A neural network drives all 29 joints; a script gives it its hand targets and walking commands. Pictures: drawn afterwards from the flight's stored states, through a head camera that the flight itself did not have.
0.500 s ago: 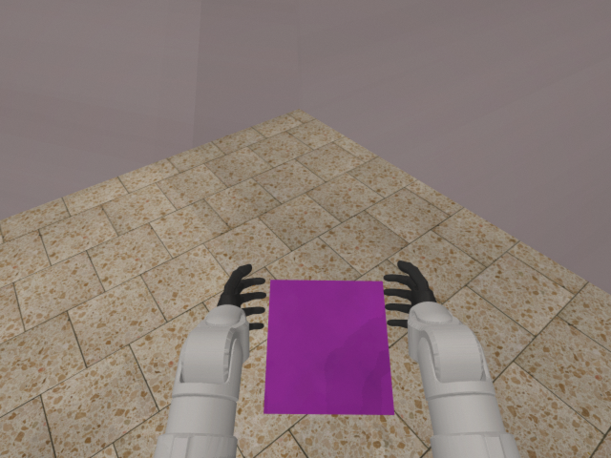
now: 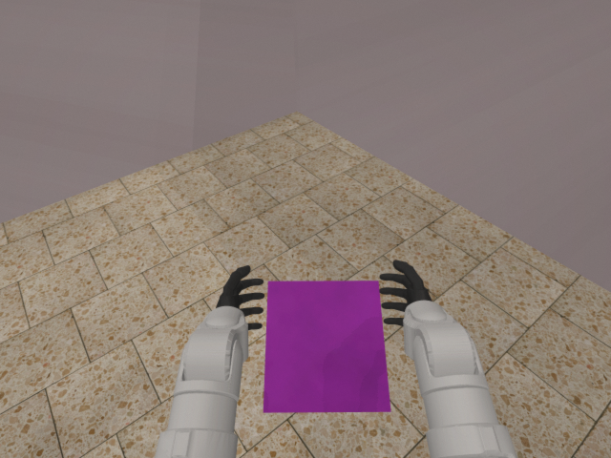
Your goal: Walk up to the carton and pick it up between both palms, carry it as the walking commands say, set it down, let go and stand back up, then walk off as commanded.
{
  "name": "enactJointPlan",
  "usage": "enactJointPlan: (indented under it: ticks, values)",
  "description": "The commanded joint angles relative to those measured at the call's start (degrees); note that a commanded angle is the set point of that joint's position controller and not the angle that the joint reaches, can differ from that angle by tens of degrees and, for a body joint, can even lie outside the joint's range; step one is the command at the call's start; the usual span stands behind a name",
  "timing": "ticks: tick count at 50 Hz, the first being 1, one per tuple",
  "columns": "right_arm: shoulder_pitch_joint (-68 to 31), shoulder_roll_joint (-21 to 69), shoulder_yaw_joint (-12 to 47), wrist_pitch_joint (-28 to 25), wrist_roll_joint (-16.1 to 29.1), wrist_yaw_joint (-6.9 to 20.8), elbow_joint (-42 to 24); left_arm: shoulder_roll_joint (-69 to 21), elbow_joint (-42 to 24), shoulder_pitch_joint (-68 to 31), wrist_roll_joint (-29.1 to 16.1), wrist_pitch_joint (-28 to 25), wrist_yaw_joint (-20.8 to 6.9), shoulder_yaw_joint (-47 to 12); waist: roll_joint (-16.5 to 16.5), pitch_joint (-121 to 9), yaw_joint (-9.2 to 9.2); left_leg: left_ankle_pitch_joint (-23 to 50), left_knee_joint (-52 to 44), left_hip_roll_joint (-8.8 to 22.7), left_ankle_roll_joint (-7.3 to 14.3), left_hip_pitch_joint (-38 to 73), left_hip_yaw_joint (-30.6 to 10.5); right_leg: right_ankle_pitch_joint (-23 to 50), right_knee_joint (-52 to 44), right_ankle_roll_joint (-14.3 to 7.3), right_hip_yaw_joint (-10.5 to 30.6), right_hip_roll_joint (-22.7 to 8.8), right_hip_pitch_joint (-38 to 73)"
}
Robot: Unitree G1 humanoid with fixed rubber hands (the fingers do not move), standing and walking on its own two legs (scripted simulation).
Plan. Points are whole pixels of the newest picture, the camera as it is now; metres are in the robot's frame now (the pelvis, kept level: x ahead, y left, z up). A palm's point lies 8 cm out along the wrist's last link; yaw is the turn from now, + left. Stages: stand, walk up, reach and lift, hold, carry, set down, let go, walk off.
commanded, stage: carry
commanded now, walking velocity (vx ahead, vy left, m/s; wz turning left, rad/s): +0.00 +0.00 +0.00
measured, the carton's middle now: (321, 350) +0.30 +0.00 -0.06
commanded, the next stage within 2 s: none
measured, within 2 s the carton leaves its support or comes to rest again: neither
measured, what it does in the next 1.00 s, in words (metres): stands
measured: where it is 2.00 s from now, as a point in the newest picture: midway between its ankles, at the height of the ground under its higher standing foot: outside the picture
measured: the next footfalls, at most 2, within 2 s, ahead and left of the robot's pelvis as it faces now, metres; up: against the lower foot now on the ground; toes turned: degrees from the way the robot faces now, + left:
none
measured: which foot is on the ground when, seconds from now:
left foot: down 0.00-1.00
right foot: down 0.00-1.00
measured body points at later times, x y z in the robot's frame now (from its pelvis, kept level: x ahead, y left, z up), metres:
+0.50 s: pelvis -0.01 -0.01 +0.00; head -0.04 -0.01 +0.45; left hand +0.29 +0.12 +0.05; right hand +0.29 -0.13 +0.05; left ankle -0.04 +0.11 -0.73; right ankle +0.05 -0.12 -0.73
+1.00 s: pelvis -0.02 -0.01 +0.00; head -0.05 -0.01 +0.45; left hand +0.28 +0.12 +0.04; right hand +0.29 -0.13 +0.05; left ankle -0.04 +0.11 -0.73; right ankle +0.05 -0.12 -0.73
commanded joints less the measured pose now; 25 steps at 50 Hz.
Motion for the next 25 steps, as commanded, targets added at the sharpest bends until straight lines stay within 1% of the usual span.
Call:
enactJointPlan:
  ticks: [1, 25]
  values:
    - [-21.04, 52.47, 25.25, -2.54, 13.75, 12.04, -4.95, -51.35, -7.34, -24.98, -14.17, -3.37, -12.23, -25.23, -0.40, -12.54, 0.02, 10.43, -6.00, 5.88, 1.55, -2.03, -4.92, 11.75, -3.28, -0.82, 5.50, -4.60, 9.51]
    - [-21.39, 52.59, 25.61, -2.76, 14.31, 12.26, -4.65, -52.68, -6.36, -25.14, -13.99, -3.51, -12.46, -25.15, -0.21, -13.11, 0.01, 9.11, -5.56, 6.11, 1.00, -2.90, -5.33, 10.93, -4.78, -0.80, 5.66, -4.47, 9.01]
